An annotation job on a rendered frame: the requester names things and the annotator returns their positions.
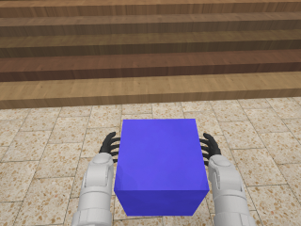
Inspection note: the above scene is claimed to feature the robot left hand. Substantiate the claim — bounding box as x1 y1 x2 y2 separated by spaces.
99 132 120 163

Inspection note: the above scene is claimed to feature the robot right hand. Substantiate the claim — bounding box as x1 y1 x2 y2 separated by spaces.
199 133 222 167

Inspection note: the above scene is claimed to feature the robot right forearm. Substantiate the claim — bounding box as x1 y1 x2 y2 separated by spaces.
208 154 256 226

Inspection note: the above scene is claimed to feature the robot left forearm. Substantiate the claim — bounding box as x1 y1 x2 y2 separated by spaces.
71 153 114 226

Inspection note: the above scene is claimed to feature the carton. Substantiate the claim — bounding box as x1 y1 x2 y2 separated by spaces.
114 119 210 217

